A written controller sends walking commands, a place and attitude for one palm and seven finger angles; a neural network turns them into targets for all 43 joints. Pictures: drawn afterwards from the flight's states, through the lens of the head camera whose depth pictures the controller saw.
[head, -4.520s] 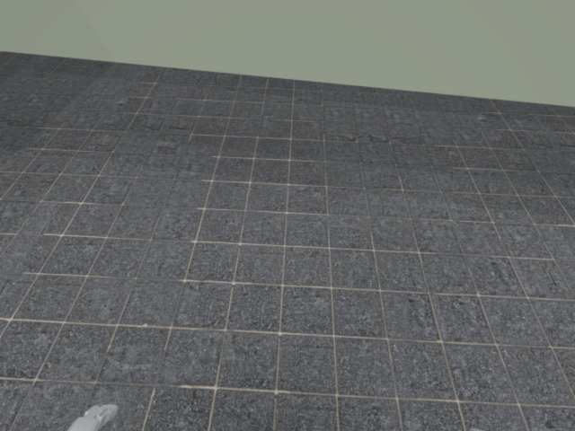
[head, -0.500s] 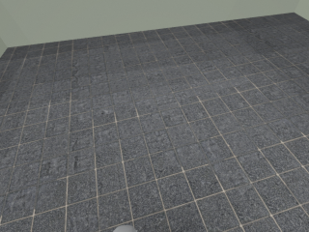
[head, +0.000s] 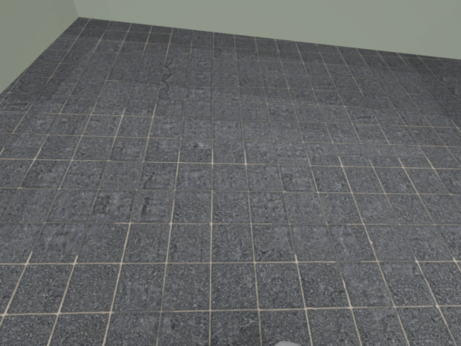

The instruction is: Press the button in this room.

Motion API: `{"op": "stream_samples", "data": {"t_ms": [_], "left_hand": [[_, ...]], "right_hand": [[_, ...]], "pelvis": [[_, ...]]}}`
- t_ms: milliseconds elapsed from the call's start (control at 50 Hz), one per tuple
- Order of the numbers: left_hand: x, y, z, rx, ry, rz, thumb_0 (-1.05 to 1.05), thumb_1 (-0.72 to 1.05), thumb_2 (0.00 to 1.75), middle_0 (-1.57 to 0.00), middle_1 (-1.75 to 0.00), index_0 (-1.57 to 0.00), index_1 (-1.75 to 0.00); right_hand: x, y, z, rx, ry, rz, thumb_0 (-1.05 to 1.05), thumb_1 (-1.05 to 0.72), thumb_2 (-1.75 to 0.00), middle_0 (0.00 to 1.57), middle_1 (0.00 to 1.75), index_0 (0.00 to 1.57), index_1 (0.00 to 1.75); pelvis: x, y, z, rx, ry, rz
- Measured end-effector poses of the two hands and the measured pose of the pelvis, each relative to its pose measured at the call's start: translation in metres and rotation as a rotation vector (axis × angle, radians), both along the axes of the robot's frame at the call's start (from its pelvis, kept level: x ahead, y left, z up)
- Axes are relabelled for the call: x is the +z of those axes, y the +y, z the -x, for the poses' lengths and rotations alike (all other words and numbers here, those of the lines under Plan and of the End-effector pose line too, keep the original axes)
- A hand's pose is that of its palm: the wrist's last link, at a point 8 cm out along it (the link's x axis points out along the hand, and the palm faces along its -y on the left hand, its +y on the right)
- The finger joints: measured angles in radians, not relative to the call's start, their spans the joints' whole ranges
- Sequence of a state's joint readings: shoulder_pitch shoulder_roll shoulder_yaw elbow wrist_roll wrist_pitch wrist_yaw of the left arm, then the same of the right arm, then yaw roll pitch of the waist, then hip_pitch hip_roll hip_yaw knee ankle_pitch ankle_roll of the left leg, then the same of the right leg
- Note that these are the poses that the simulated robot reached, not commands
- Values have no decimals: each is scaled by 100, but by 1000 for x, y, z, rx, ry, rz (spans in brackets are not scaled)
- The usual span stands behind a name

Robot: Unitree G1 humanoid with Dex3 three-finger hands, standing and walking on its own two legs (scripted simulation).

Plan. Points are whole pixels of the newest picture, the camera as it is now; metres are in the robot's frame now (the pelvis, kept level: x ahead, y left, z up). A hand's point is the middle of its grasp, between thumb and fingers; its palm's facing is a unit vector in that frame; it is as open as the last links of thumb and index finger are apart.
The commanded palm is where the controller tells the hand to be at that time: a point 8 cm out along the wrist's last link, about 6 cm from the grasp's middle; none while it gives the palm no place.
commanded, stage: turn or walk to find it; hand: left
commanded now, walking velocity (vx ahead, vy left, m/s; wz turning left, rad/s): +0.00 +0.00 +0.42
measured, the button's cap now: out of the picture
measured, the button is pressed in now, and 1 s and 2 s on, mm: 0 0 0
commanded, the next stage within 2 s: none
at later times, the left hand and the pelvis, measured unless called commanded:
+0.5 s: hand out of the picture +0.02 +0.14 -0.15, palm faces +0.23 -0.93 -0.27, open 7.4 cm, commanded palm none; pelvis -0.02 -0.06 +0.00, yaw +14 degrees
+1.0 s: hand out of the picture -0.10 +0.20 -0.18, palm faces +0.47 -0.85 -0.24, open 7.4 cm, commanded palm none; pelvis -0.05 -0.01 +0.00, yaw +26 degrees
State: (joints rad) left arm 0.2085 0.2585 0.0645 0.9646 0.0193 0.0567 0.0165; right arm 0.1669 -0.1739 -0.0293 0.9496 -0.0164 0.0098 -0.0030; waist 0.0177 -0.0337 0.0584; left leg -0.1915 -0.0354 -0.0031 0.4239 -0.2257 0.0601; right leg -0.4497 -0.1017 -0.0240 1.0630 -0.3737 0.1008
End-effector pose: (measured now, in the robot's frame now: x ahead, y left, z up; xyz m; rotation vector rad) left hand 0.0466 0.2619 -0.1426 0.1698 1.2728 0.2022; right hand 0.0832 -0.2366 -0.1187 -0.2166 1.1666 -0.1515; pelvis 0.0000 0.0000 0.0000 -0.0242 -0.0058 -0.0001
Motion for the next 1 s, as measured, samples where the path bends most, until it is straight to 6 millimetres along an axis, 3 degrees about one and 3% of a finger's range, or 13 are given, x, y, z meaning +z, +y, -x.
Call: {"op": "stream_samples", "data": {"t_ms": [120,260,380,520,640,800,880,1000], "left_hand": [[10,-15,-22,-4,-73,-16,0,91,90,-19,-30,-19,-30],[21,-49,-34,-4,-168,-54,0,91,90,-20,-30,-20,-30],[34,-72,-1,59,-157,-68,0,91,90,-20,-30,-20,-30],[29,-81,49,171,-98,-55,0,91,90,-20,-30,-20,-30],[16,-73,103,272,-17,-38,0,92,90,-20,-30,-20,-30],[-20,-43,179,410,97,11,0,91,90,-20,-30,-20,-30],[-16,-32,191,439,111,18,0,91,90,-20,-30,-20,-30],[-1,-21,178,456,18,0,0,91,90,-19,-30,-19,-30]], "right_hand": [[-15,-9,31,-13,78,-27,0,-90,-89,21,30,20,30],[-43,-42,64,-16,175,-65,0,-90,-89,21,30,20,30],[-43,-66,62,28,215,-72,1,-90,-89,20,30,20,30],[-39,-75,42,112,227,-46,1,-91,-89,20,30,20,30],[-33,-55,4,218,191,-14,1,-91,-89,20,30,20,30],[-21,14,-57,386,11,16,0,-91,-89,20,30,20,30],[-7,38,-63,433,-34,17,0,-90,-89,20,30,20,30],[-3,52,-54,467,-24,-4,0,-90,-89,20,30,20,30]], "pelvis": [[-2,-10,6,48,7,-16],[-12,-39,13,104,17,-44],[-4,-56,18,175,-2,-64],[-2,-61,20,250,-4,-64],[-4,-52,25,307,-1,-60],[-20,-21,41,380,-3,-37],[-12,-13,46,402,-9,-21],[-3,-11,53,450,-8,-12]]}}
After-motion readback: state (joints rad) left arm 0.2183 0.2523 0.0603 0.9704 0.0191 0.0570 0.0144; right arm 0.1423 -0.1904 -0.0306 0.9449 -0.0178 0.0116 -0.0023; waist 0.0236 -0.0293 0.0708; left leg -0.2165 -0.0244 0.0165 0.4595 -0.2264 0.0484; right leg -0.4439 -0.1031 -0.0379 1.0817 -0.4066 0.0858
